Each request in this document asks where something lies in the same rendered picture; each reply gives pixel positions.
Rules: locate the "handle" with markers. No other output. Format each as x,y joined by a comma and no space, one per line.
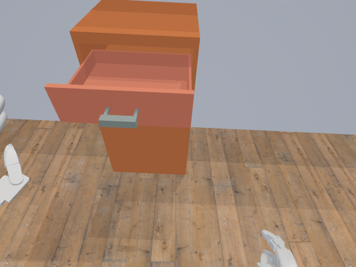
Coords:
106,120

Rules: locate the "drawer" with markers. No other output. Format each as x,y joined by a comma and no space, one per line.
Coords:
158,84

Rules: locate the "left robot hand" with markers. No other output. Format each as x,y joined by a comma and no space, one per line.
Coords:
11,185

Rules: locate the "cabinet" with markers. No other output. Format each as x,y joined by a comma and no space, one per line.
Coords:
142,26

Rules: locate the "right robot hand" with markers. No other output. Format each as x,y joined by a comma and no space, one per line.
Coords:
283,257

